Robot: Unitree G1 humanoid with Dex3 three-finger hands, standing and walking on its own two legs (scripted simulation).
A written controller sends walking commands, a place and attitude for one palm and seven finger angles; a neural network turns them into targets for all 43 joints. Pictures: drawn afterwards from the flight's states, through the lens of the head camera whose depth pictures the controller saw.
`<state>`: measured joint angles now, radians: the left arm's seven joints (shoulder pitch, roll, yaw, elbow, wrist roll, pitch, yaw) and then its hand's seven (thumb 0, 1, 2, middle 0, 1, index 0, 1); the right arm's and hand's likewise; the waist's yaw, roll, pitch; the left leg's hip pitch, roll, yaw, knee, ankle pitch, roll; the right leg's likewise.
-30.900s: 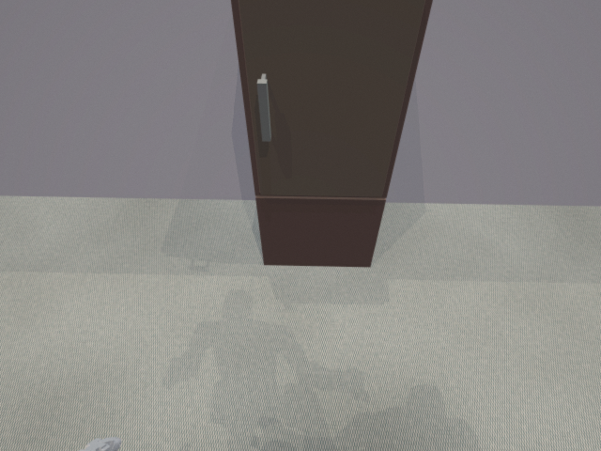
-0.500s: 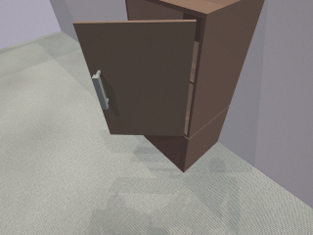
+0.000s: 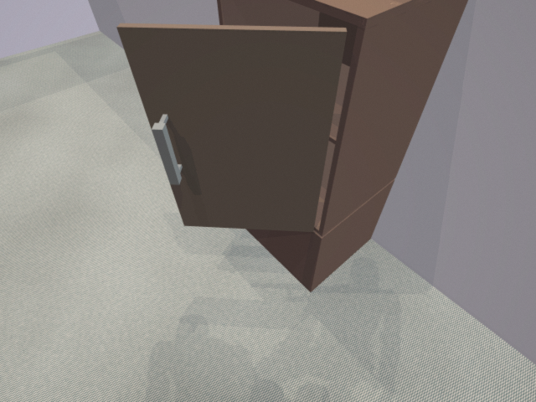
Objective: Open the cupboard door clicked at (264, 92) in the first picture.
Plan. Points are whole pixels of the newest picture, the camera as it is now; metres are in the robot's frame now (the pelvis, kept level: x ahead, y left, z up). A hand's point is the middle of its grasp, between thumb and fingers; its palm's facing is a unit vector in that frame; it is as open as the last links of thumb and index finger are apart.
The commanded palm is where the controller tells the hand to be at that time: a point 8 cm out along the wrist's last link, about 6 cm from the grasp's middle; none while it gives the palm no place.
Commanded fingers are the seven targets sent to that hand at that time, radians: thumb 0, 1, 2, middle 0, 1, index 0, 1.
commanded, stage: look again from close up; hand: left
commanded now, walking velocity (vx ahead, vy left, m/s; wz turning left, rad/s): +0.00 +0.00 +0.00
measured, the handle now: (170, 150) +0.63 +0.27 -0.01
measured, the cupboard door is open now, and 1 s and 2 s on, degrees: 45 45 45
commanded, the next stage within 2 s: shuffle to correct the standing spot in 0.24 s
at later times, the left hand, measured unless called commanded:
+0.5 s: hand out of the picture +0.04 +0.17 -0.17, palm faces +0.05 -0.98 -0.21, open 7.4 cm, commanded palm none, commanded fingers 0.00 0.90 0.90 -0.20 -0.30 -0.20 -0.30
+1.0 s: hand (154, 398) +0.16 +0.21 -0.17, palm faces +0.04 -0.97 -0.24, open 7.3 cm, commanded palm none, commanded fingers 0.00 0.90 0.90 -0.20 -0.30 -0.20 -0.30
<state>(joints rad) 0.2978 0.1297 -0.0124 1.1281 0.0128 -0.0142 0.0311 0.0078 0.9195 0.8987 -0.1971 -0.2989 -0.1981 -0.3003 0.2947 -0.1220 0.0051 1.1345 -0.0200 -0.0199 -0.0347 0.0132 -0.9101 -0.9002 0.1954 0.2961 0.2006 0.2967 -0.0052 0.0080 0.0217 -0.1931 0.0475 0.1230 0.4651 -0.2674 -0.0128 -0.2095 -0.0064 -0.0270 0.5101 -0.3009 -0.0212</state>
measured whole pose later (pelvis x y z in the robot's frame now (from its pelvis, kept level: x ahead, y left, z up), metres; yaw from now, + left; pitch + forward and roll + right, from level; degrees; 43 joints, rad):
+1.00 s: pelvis +0.09 +0.03 -0.01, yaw +2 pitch +0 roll +2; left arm 0.17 0.17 0.02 1.01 0.01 -0.02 0.03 0.00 0.92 0.90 -0.19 -0.30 -0.20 -0.30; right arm 0.35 -0.10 0.00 1.12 -0.01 -0.01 -0.04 0.01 -0.90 -0.90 0.20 0.30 0.20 0.30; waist -0.02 0.00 0.09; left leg -0.12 -0.03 0.12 0.52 -0.40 0.03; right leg -0.35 -0.05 -0.07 0.61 -0.23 -0.02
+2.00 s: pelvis +0.11 +0.01 +0.00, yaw +2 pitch -1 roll +1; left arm 0.13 0.19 -0.01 1.10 0.00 -0.02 0.02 0.00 0.91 0.90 -0.20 -0.30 -0.20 -0.30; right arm 0.25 -0.23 0.00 1.10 -0.02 -0.01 -0.03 0.01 -0.90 -0.90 0.19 0.30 0.20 0.30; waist -0.02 0.05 0.06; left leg -0.03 0.02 0.11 0.36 -0.32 -0.01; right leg -0.25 0.00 -0.09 0.48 -0.22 -0.05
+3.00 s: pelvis +0.04 +0.04 -0.09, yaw +5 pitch +14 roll -3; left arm 0.28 0.27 0.17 0.04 -0.27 -0.37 -0.38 0.01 0.33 0.66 -0.24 -0.67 -0.24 -0.67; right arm 0.21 -0.21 0.06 0.53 0.01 -0.23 -0.02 0.02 -0.90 -0.90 0.20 0.30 0.20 0.30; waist 0.01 0.00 -0.10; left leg -0.83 0.01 0.02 1.19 -0.61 0.05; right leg -0.94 -0.07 -0.13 1.08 -0.39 -0.01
